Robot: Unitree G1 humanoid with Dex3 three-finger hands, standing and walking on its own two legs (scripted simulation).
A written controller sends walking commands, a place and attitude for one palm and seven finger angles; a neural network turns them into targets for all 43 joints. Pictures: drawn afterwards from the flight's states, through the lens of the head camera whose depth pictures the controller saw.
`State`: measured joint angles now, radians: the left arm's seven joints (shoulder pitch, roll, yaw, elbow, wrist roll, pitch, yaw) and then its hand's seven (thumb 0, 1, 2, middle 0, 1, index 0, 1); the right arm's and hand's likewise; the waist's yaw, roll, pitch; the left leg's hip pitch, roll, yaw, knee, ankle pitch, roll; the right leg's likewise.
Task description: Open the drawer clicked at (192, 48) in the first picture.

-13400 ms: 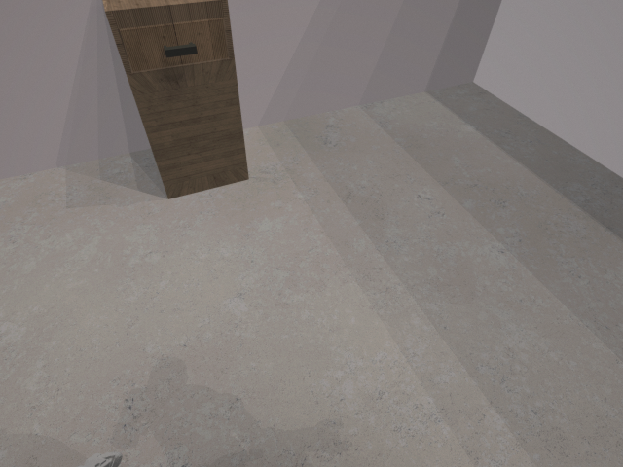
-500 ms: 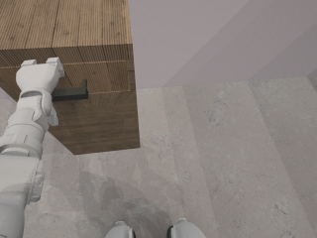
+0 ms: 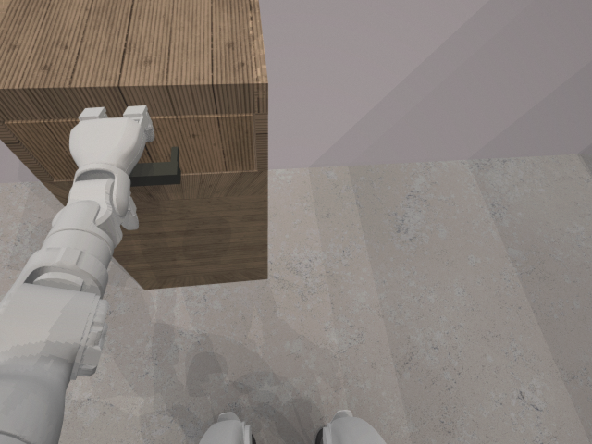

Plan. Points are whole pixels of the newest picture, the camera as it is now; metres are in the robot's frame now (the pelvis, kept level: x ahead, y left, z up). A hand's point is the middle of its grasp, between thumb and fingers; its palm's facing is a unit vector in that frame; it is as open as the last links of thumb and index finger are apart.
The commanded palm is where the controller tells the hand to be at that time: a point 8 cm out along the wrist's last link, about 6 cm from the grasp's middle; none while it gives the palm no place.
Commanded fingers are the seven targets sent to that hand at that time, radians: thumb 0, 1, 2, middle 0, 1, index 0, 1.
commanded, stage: move the hooked fingers above the handle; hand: left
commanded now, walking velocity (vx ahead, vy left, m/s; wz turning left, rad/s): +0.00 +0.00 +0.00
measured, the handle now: (145, 163) +0.55 +0.21 -0.03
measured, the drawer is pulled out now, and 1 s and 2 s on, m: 0.00 0.00 0.00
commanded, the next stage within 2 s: lower the fingers behind the handle in 1.26 s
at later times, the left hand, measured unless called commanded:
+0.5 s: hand (137, 165) +0.50 +0.20 +0.02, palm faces -0.06 -0.02 -1.00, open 13.7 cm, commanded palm +0.50 +0.19 +0.08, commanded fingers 0.00 -0.50 0.30 -0.30 -1.20 -0.30 -1.20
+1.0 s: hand (136, 164) +0.50 +0.20 +0.02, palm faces -0.07 -0.03 -1.00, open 13.7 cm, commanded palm +0.49 +0.20 +0.08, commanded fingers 0.00 -0.50 0.30 -0.30 -1.20 -0.30 -1.20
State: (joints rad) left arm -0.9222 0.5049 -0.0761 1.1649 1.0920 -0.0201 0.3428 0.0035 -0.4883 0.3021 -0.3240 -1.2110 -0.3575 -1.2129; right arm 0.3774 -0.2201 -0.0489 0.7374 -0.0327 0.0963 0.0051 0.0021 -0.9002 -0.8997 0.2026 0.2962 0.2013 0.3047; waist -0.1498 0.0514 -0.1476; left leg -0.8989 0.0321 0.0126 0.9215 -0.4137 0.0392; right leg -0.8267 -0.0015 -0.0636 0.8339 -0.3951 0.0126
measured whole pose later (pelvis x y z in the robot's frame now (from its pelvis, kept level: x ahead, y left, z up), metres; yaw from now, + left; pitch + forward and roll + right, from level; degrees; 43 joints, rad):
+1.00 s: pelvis +0.01 -0.02 +0.01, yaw -1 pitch +22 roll -2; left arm -0.86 0.53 0.00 1.13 1.11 -0.09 0.34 0.00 -0.49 0.30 -0.32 -1.21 -0.35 -1.20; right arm 0.37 -0.25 -0.05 0.73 -0.02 0.10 -0.02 0.00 -0.90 -0.90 0.20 0.30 0.20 0.30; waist -0.15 0.05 -0.15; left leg -0.84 0.05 0.03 0.86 -0.40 0.02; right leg -0.80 0.02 -0.04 0.81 -0.39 -0.01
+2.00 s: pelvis -0.02 -0.01 -0.01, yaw -1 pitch +23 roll -2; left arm -0.96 0.52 -0.02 1.25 1.13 -0.01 0.39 0.00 -0.49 0.30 -0.33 -1.22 -0.30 -1.24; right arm 0.35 -0.25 -0.01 0.71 -0.01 0.12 -0.02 0.00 -0.90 -0.90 0.20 0.30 0.20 0.30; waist -0.19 0.05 -0.15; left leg -0.95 0.05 0.04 0.95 -0.40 0.03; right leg -0.91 0.01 -0.03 0.90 -0.39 0.00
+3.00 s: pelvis -0.02 -0.01 -0.04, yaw -2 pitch +28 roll -4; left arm -0.89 0.56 0.03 1.16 1.15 -0.09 0.42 0.00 -0.49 0.30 -0.32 -1.21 -0.32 -1.20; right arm 0.36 -0.25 -0.03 0.73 -0.04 0.07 -0.01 0.00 -0.90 -0.90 0.20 0.30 0.20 0.30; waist -0.18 0.06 -0.17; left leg -1.15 0.06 0.01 1.14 -0.48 0.03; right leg -1.10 0.02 -0.05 1.06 -0.46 0.00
